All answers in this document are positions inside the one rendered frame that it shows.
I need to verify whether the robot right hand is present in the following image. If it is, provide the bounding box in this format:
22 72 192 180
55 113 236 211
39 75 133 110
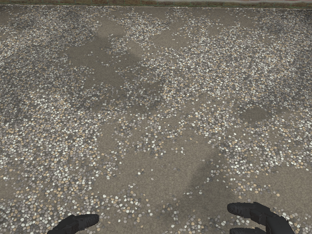
227 202 294 234

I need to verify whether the robot left hand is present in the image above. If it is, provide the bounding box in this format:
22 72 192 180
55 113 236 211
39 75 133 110
47 214 99 234

